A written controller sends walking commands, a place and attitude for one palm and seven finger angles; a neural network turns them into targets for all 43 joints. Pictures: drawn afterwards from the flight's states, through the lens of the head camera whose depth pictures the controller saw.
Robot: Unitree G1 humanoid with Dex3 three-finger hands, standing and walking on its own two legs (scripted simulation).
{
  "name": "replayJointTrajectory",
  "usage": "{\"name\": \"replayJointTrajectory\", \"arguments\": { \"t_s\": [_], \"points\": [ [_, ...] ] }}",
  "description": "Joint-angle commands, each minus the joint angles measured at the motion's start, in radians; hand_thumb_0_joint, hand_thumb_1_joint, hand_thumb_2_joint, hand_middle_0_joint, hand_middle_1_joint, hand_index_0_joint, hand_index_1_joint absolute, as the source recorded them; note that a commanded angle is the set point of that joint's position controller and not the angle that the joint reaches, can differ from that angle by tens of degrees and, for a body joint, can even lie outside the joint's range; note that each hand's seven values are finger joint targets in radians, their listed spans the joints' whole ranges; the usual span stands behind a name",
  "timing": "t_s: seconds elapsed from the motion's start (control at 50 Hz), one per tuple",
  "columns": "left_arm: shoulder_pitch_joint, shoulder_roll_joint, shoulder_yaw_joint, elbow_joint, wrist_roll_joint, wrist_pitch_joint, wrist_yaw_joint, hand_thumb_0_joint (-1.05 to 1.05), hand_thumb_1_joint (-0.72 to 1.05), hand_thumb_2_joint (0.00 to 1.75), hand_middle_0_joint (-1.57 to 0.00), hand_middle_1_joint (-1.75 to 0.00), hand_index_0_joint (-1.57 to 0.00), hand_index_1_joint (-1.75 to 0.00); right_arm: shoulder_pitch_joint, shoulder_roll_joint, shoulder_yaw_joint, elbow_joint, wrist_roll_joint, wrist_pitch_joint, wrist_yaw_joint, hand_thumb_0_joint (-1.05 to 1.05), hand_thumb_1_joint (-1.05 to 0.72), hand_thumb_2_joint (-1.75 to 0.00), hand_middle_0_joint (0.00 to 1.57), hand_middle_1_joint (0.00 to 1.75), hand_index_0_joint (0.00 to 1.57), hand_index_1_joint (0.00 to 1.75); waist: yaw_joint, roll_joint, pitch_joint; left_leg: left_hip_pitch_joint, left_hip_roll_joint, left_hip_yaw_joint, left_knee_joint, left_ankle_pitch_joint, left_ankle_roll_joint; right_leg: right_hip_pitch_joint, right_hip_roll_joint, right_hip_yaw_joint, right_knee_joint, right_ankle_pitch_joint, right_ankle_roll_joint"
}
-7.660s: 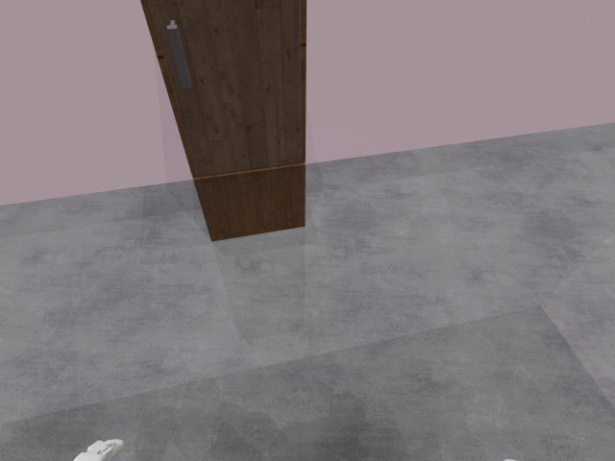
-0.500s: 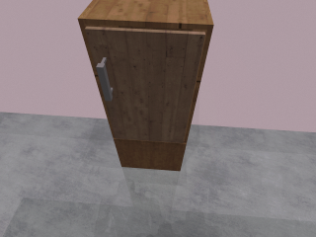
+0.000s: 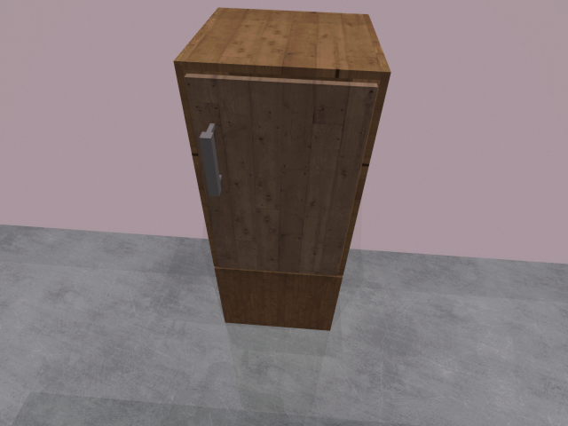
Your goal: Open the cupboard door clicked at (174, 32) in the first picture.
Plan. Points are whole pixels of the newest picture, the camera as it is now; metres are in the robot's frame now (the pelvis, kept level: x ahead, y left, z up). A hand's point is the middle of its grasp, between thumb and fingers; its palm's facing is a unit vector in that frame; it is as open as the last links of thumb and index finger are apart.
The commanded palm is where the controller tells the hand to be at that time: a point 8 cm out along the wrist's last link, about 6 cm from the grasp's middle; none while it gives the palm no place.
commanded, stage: look again from close up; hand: left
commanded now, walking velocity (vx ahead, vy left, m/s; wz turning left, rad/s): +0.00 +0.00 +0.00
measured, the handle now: (213, 160) +0.63 +0.20 +0.04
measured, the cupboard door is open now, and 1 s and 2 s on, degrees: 0 0 0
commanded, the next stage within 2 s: shuffle to correct the standing spot in 0.18 s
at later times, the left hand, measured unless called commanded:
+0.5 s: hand out of the picture -0.03 +0.20 -0.17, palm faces +0.03 -0.98 -0.20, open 7.4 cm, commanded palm none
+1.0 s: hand out of the picture +0.05 +0.17 -0.19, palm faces +0.12 -0.98 -0.15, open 7.4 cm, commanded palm none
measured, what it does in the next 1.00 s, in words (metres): lifts its left foot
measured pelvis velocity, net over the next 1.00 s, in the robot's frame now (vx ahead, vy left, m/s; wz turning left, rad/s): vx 0.08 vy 0.03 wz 0.03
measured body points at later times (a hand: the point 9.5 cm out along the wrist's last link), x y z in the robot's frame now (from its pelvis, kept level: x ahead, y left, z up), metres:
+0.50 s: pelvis -0.01 +0.02 +0.00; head -0.02 +0.02 +0.45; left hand -0.03 +0.25 -0.15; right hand -0.01 -0.22 -0.15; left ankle +0.00 +0.12 -0.73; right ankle +0.02 -0.12 -0.73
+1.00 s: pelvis +0.08 +0.03 -0.01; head +0.10 +0.04 +0.44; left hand +0.04 +0.23 -0.18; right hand +0.07 -0.18 -0.17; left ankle +0.08 +0.12 -0.73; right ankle +0.02 -0.12 -0.73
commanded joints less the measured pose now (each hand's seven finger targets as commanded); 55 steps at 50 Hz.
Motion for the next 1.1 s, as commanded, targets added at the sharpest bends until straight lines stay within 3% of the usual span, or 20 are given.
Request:
{"name": "replayJointTrajectory", "arguments": {
  "t_s": [0.0, 0.26, 0.3, 0.34, 0.46, 0.6, 0.68, 0.76, 0.8, 0.82, 0.84, 0.86, 0.88, 0.9, 0.94, 0.96, 0.98, 1.0, 1.04, 1.08],
  "points": [
    [-0.002, 0.141, 0.026, -0.048, 0.002, -0.008, 0.005, 0.00, 0.90, 0.90, -0.20, -0.30, -0.20, -0.30, -0.004, -0.151, -0.018, -0.056, 0.002, -0.012, 0.000, 0.00, -0.90, -0.90, 0.20, 0.30, 0.20, 0.30, 0.000, 0.012, 0.103, -0.124, 0.066, -0.094, -0.179, 0.050, 0.039, 0.005, -0.072, 0.106, -0.132, 0.015, -0.025],
    [-0.004, 0.151, 0.019, -0.018, 0.006, -0.009, 0.003, 0.00, 0.90, 0.90, -0.20, -0.30, -0.20, -0.30, -0.017, -0.175, -0.015, -0.015, 0.009, -0.010, 0.012, 0.00, -0.90, -0.90, 0.20, 0.30, 0.20, 0.30, 0.001, -0.009, 0.067, -0.105, 0.070, -0.118, -0.251, -0.027, 0.035, 0.038, -0.085, 0.106, -0.173, 0.008, -0.007],
    [0.038, 0.089, 0.004, 0.009, 0.006, -0.002, 0.005, 0.00, 0.90, 0.90, -0.20, -0.30, -0.20, -0.30, 0.025, -0.110, 0.000, 0.015, 0.005, 0.003, 0.015, 0.00, -0.90, -0.90, 0.20, 0.30, 0.20, 0.30, -0.004, -0.029, 0.063, -0.102, 0.058, -0.101, -0.244, -0.120, 0.025, 0.029, -0.083, 0.102, -0.190, -0.109, 0.003],
    [0.066, 0.083, 0.007, 0.019, 0.013, 0.009, 0.004, 0.00, 0.90, 0.90, -0.20, -0.30, -0.20, -0.30, 0.055, -0.108, -0.003, 0.031, 0.001, 0.015, 0.014, 0.00, -0.90, -0.90, 0.20, 0.30, 0.20, 0.30, -0.004, -0.005, 0.095, -0.136, 0.055, -0.108, -0.255, -0.265, 0.034, -0.007, -0.067, 0.095, -0.179, -0.247, 0.003],
    [0.144, 0.047, 0.019, 0.040, 0.012, 0.000, -0.003, 0.00, 0.90, 0.90, -0.20, -0.30, -0.20, -0.30, 0.101, -0.079, -0.003, 0.052, 0.004, 0.008, 0.008, 0.00, -0.90, -0.90, 0.20, 0.30, 0.20, 0.30, 0.001, 0.010, 0.141, -0.164, 0.051, -0.103, -0.202, -0.266, 0.056, -0.027, -0.060, 0.108, -0.141, -0.255, -0.029],
    [0.220, 0.011, 0.032, 0.069, 0.009, -0.012, 0.000, 0.00, 0.90, 0.90, -0.20, -0.30, -0.20, -0.30, 0.164, -0.017, -0.007, 0.073, 0.010, -0.009, 0.002, 0.00, -0.90, -0.90, 0.20, 0.30, 0.20, 0.30, -0.003, -0.040, 0.171, -0.177, 0.024, -0.064, -0.103, -0.220, 0.062, -0.048, -0.084, 0.157, -0.134, -0.291, -0.067],
    [0.237, -0.034, 0.031, 0.082, 0.010, -0.021, 0.002, 0.00, 0.90, 0.90, -0.20, -0.30, -0.20, -0.30, 0.219, -0.004, -0.009, 0.100, 0.015, -0.027, -0.006, 0.00, -0.90, -0.90, 0.20, 0.30, 0.20, 0.30, -0.016, 0.038, 0.151, -0.096, 0.068, -0.093, -0.118, -0.064, 0.082, -0.059, -0.047, 0.086, -0.025, -0.093, -0.057],
    [0.221, -0.086, 0.023, 0.075, 0.012, -0.027, 0.003, 0.00, 0.90, 0.90, -0.20, -0.30, -0.20, -0.30, 0.267, -0.027, -0.018, 0.133, 0.015, -0.039, -0.022, 0.00, -0.90, -0.90, 0.20, 0.30, 0.20, 0.30, -0.021, 0.132, 0.133, 0.020, 0.164, -0.161, -0.130, 0.293, 0.131, -0.110, 0.006, -0.014, 0.121, 0.028, -0.029],
    [0.245, -0.091, 0.028, 0.086, 0.009, -0.031, 0.002, 0.00, 0.90, 0.90, -0.20, -0.30, -0.20, -0.30, 0.245, -0.019, -0.018, 0.133, 0.014, -0.038, -0.026, 0.00, -0.90, -0.90, 0.20, 0.30, 0.20, 0.30, -0.002, 0.093, 0.122, 0.000, 0.144, -0.102, -0.040, 0.438, 0.120, -0.026, -0.001, -0.017, 0.058, 0.064, -0.042],
    [0.298, -0.074, 0.036, 0.104, 0.009, -0.033, 0.005, 0.00, 0.90, 0.90, -0.20, -0.30, -0.20, -0.30, 0.215, -0.003, -0.019, 0.119, 0.017, -0.039, -0.025, 0.00, -0.90, -0.90, 0.20, 0.30, 0.20, 0.30, 0.026, 0.017, 0.115, -0.090, 0.102, -0.045, 0.054, 0.459, 0.098, 0.085, -0.027, 0.026, 0.026, 0.151, -0.060],
    [0.388, -0.034, 0.050, 0.131, 0.012, -0.040, 0.013, 0.00, 0.90, 0.90, -0.20, -0.30, -0.20, -0.30, 0.162, 0.026, -0.012, 0.089, 0.020, -0.045, -0.020, 0.00, -0.90, -0.90, 0.20, 0.30, 0.20, 0.30, 0.064, -0.128, 0.089, -0.252, 0.031, 0.040, 0.215, 0.362, 0.065, 0.245, -0.118, 0.143, -0.029, 0.348, -0.097],
    [0.451, 0.015, 0.062, 0.155, 0.013, -0.044, 0.025, 0.00, 0.90, 0.90, -0.20, -0.30, -0.20, -0.30, 0.093, 0.064, -0.005, 0.051, 0.018, -0.045, -0.013, 0.00, -0.90, -0.90, 0.20, 0.30, 0.20, 0.30, 0.087, -0.278, 0.082, -0.418, -0.024, 0.102, 0.369, -0.030, 0.032, 0.367, -0.249, 0.263, -0.083, 0.662, -0.156],
    [0.456, 0.015, 0.058, 0.160, 0.018, -0.044, 0.033, 0.00, 0.90, 0.90, -0.20, -0.30, -0.20, -0.30, 0.006, 0.063, -0.007, 0.017, 0.021, -0.037, -0.013, 0.00, -0.90, -0.90, 0.20, 0.30, 0.20, 0.30, 0.105, -0.255, 0.095, -0.474, -0.005, 0.050, 0.446, -0.282, 0.021, 0.360, -0.320, 0.302, -0.083, 0.847, -0.214],
    [0.406, -0.005, 0.051, 0.140, 0.027, -0.037, 0.043, 0.00, 0.90, 0.90, -0.20, -0.30, -0.20, -0.30, -0.026, 0.075, -0.008, 0.003, 0.024, -0.031, -0.013, 0.00, -0.90, -0.90, 0.20, 0.30, 0.20, 0.30, 0.092, -0.168, 0.118, -0.471, 0.024, -0.003, 0.409, -0.316, 0.020, 0.319, -0.324, 0.271, -0.063, 0.877, -0.219],
    [0.240, -0.011, 0.039, 0.087, 0.023, -0.018, 0.046, 0.00, 0.90, 0.90, -0.20, -0.30, -0.20, -0.30, 0.050, 0.093, -0.007, 0.035, 0.031, -0.017, -0.009, 0.00, -0.90, -0.90, 0.20, 0.30, 0.20, 0.30, -0.003, -0.119, 0.102, -0.246, 0.037, 0.005, 0.120, -0.132, 0.012, 0.142, -0.250, 0.141, -0.016, 0.689, -0.139],
    [0.165, -0.022, 0.033, 0.066, 0.008, -0.010, 0.044, 0.00, 0.90, 0.90, -0.20, -0.30, -0.20, -0.30, 0.139, 0.088, -0.008, 0.078, 0.028, -0.013, -0.010, 0.00, -0.90, -0.90, 0.20, 0.30, 0.20, 0.30, -0.053, -0.099, 0.080, -0.035, 0.018, 0.035, -0.061, 0.158, 0.008, 0.010, -0.168, 0.067, 0.028, 0.532, -0.080],
    [0.170, -0.048, 0.028, 0.051, -0.003, -0.003, 0.041, 0.00, 0.90, 0.90, -0.20, -0.30, -0.20, -0.30, 0.195, 0.023, -0.015, 0.109, 0.017, -0.020, -0.017, 0.00, -0.90, -0.90, 0.20, 0.30, 0.20, 0.30, -0.045, 0.026, 0.052, 0.083, 0.093, -0.068, -0.088, 0.475, 0.041, -0.069, -0.077, 0.029, 0.084, 0.322, -0.008],
    [0.202, -0.067, 0.025, 0.048, -0.005, 0.003, 0.045, 0.00, 0.90, 0.90, -0.20, -0.30, -0.20, -0.30, 0.181, -0.033, -0.023, 0.114, 0.016, -0.015, -0.020, 0.00, -0.90, -0.90, 0.20, 0.30, 0.20, 0.30, -0.013, 0.104, 0.027, 0.068, 0.205, -0.147, -0.102, 0.631, 0.102, -0.051, -0.047, 0.026, 0.041, 0.022, 0.033],
    [0.160, -0.045, 0.024, 0.051, 0.006, 0.016, 0.049, 0.00, 0.90, 0.90, -0.20, -0.30, -0.20, -0.30, 0.127, -0.061, -0.027, 0.103, 0.017, -0.015, -0.027, 0.00, -0.90, -0.90, 0.20, 0.30, 0.20, 0.30, -0.013, 0.131, 0.107, 0.035, 0.215, -0.160, -0.126, 0.808, 0.127, -0.037, -0.029, 0.022, 0.076, -0.071, 0.032],
    [0.167, -0.049, 0.019, 0.053, 0.000, 0.023, 0.045, 0.00, 0.90, 0.90, -0.20, -0.30, -0.20, -0.30, 0.120, -0.058, -0.026, 0.095, 0.018, -0.015, -0.038, 0.00, -0.90, -0.90, 0.20, 0.30, 0.20, 0.30, -0.015, 0.142, 0.066, 0.139, 0.231, -0.154, -0.121, 0.995, 0.140, -0.073, -0.032, 0.039, 0.104, -0.134, 0.028]
  ]
}}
